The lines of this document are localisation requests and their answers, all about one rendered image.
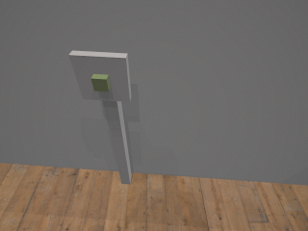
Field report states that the panel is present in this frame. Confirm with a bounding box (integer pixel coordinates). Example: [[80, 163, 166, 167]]
[[68, 50, 132, 185]]

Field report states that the button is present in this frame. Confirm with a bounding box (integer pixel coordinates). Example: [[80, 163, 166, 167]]
[[91, 74, 111, 92]]

